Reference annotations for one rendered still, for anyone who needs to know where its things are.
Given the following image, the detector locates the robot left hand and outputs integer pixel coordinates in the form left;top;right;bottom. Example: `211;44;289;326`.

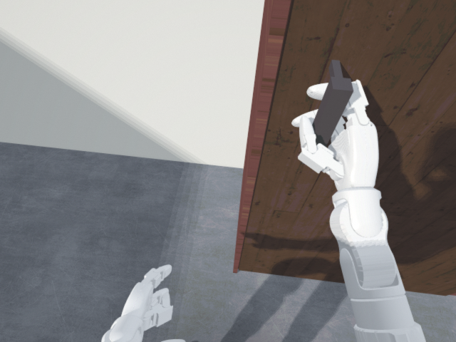
121;264;173;331

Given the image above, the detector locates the wardrobe door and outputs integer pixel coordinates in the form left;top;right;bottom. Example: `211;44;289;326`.
239;0;456;296

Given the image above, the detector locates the handle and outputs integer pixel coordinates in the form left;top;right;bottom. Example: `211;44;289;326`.
302;60;353;164

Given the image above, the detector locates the right robot forearm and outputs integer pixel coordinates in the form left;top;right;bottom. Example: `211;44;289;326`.
330;187;426;342

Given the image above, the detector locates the left robot forearm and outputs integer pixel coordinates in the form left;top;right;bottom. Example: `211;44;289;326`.
101;315;144;342

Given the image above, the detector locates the robot right hand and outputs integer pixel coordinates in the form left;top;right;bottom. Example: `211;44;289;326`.
291;80;379;191

